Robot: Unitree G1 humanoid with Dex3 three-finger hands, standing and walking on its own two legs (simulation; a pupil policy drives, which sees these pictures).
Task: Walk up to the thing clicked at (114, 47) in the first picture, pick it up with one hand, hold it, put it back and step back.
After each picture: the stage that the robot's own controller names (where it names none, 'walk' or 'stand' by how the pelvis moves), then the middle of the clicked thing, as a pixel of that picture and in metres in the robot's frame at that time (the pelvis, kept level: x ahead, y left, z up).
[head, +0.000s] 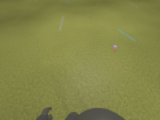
stand; (114, 48) +1.57 -0.53 -0.72
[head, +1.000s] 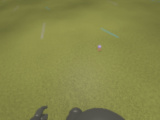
walk; (99, 48) +1.51 -0.09 -0.70
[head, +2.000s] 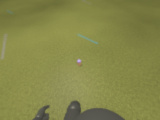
walk; (79, 62) +0.98 +0.26 -0.71
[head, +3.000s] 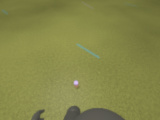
walk; (76, 84) +0.55 +0.21 -0.70
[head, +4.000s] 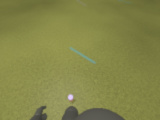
stand; (70, 98) +0.32 +0.20 -0.70
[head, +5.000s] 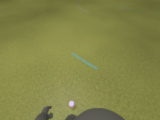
stand; (71, 104) +0.29 +0.21 -0.72
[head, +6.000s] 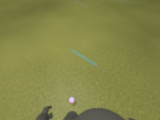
stand; (72, 100) +0.29 +0.21 -0.72
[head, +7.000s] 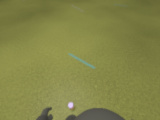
stand; (71, 106) +0.26 +0.22 -0.72
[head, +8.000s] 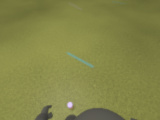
stand; (70, 105) +0.25 +0.23 -0.72
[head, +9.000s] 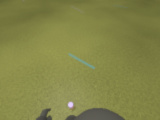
stand; (71, 105) +0.27 +0.22 -0.72
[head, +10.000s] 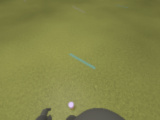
stand; (71, 105) +0.27 +0.22 -0.72
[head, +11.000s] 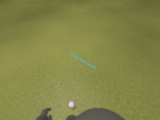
stand; (71, 105) +0.27 +0.22 -0.72
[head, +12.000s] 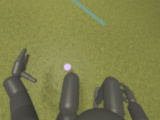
go down; (67, 68) +0.39 +0.19 -0.38
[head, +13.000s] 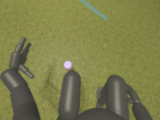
go down; (68, 66) +0.39 +0.19 -0.31
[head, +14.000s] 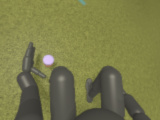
close in; (48, 61) +0.38 +0.22 -0.23
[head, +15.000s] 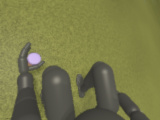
close; (33, 60) +0.39 +0.23 -0.22
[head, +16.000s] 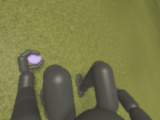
lift; (33, 60) +0.38 +0.23 -0.22
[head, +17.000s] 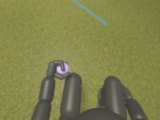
lift; (62, 71) +0.31 +0.21 -0.07
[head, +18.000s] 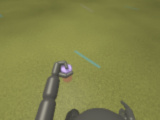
hold; (66, 73) +0.32 +0.17 +0.04
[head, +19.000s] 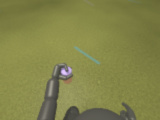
hold; (66, 75) +0.32 +0.18 +0.00
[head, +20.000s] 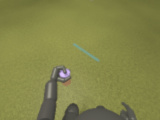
crouch; (65, 77) +0.31 +0.18 -0.03
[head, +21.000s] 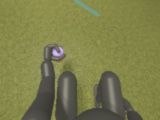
lower; (58, 55) +0.44 +0.19 -0.10
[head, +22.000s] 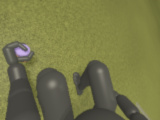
lower; (23, 53) +0.43 +0.25 -0.23
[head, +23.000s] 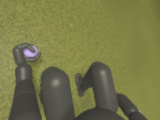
lower; (30, 54) +0.41 +0.24 -0.23
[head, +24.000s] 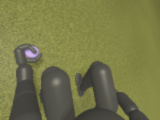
lower; (31, 55) +0.41 +0.24 -0.23
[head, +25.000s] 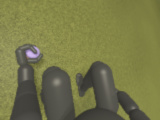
lower; (32, 55) +0.41 +0.23 -0.23
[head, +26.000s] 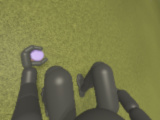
open; (36, 56) +0.40 +0.22 -0.23
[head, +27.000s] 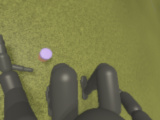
stand; (44, 55) +0.39 +0.21 -0.22
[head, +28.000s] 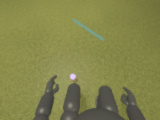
walk; (73, 77) +0.39 +0.17 -0.50
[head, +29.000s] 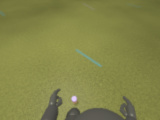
stand; (74, 99) +0.34 +0.17 -0.66
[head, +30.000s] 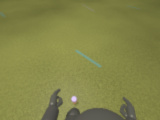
stand; (74, 100) +0.34 +0.17 -0.67
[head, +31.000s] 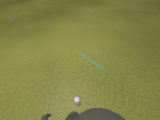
stand; (76, 100) +0.35 +0.17 -0.72
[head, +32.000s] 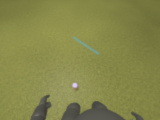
walk; (75, 86) +0.39 +0.15 -0.71
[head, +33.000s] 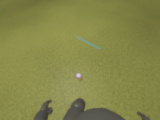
walk; (78, 76) +0.58 +0.20 -0.70
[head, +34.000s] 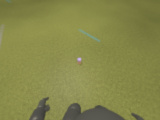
walk; (79, 61) +0.91 +0.19 -0.70
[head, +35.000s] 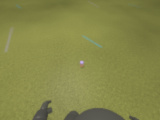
stand; (81, 64) +0.98 +0.15 -0.72
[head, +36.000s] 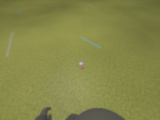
stand; (81, 65) +0.99 +0.17 -0.73
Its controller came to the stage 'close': yes
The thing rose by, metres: 0.71
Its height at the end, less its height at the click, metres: +0.00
